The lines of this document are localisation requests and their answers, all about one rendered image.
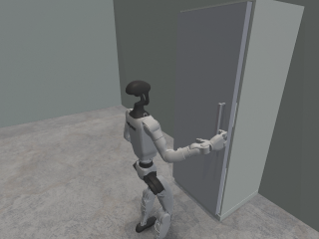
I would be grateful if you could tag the left robot shin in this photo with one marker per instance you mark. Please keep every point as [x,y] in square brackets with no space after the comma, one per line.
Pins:
[146,208]

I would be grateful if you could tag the fridge door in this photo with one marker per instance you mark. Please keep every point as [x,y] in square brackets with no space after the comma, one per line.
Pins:
[210,45]

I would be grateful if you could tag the right robot shin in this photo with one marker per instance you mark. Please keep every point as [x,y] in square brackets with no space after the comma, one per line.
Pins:
[162,227]

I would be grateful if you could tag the robot shin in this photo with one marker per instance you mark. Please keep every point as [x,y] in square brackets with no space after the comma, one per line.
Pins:
[146,208]
[162,227]

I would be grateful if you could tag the robot right upper arm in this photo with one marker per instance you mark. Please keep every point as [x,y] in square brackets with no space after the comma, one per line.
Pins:
[152,128]

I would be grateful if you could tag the handle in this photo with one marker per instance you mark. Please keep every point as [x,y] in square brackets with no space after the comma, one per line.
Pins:
[218,117]

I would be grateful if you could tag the robot left upper arm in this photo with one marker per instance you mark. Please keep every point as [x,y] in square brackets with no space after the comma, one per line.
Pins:
[126,128]

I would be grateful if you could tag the robot right forearm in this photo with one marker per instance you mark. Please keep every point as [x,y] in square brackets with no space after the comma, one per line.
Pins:
[194,149]

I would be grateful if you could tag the right robot hand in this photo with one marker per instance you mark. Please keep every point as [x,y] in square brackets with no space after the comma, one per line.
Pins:
[218,142]

